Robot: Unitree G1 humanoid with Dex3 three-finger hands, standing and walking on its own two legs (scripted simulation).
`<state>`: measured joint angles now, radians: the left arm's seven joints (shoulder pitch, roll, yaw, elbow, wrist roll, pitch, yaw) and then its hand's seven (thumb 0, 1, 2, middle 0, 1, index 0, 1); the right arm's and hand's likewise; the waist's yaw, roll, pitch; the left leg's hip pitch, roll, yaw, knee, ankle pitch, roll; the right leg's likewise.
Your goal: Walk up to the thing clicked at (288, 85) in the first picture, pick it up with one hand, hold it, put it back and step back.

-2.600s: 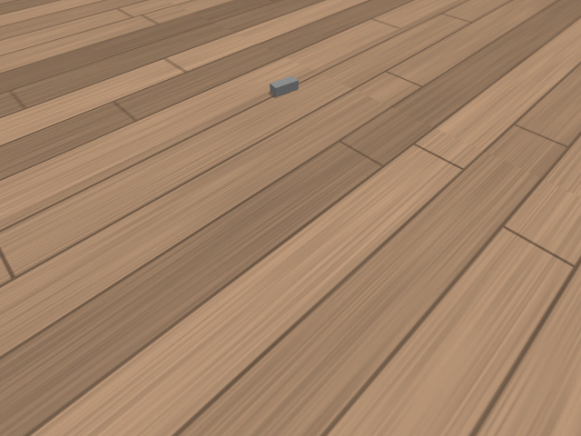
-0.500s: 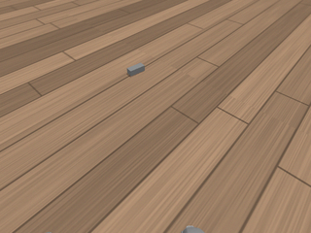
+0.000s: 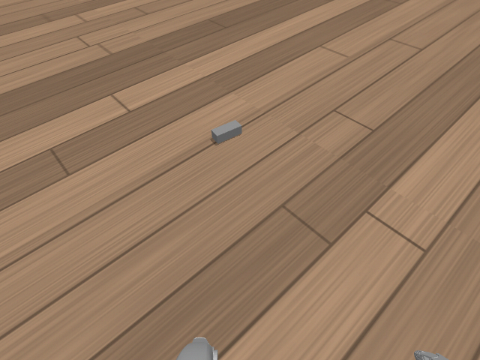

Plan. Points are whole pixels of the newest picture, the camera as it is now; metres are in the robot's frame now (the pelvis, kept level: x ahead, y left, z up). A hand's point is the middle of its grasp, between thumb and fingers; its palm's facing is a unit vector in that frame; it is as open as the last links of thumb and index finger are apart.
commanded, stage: walk up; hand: left
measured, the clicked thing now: (226, 131) +1.54 +0.21 -0.74
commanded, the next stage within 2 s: none
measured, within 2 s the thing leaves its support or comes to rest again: neither
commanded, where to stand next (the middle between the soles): +1.18 +0.06 m, yaw -1 degrees
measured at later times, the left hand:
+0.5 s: hand (138, 233) +0.42 +0.29 -0.13, palm faces -0.11 -0.92 -0.37, open 7.4 cm
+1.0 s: hand (146, 202) +0.52 +0.30 -0.14, palm faces +0.03 -0.92 -0.38, open 7.4 cm
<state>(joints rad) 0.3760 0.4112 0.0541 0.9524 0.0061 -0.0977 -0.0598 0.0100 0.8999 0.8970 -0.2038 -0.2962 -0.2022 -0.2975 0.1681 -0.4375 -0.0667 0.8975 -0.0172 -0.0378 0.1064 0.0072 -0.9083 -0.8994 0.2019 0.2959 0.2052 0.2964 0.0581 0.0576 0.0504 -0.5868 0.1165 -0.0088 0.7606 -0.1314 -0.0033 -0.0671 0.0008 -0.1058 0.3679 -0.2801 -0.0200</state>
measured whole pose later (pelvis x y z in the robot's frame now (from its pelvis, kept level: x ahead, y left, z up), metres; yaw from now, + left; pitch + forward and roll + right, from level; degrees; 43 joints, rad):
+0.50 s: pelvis +0.29 +0.02 -0.01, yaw -2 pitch -2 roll +2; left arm 0.18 0.43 0.05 0.88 0.00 -0.06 -0.09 0.01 0.91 0.90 -0.20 -0.30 -0.20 -0.30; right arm 0.32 -0.42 -0.05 0.89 -0.01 -0.08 0.06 0.01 -0.90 -0.90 0.21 0.30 0.21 0.30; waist -0.05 -0.02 0.07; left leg -0.02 0.02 0.13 0.45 -0.38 -0.01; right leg -0.53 -0.10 -0.02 0.64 -0.11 -0.02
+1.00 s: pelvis +0.51 +0.01 -0.01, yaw +1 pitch -2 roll -3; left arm 0.36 0.43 0.06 0.90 0.01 -0.09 -0.05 0.01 0.90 0.90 -0.20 -0.30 -0.20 -0.30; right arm 0.23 -0.44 -0.08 0.92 -0.03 -0.02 0.10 0.01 -0.91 -0.90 0.20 0.30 0.20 0.30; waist 0.05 0.04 0.05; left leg -0.48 0.10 0.00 0.62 -0.14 0.01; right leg -0.07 -0.02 -0.13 0.44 -0.33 0.00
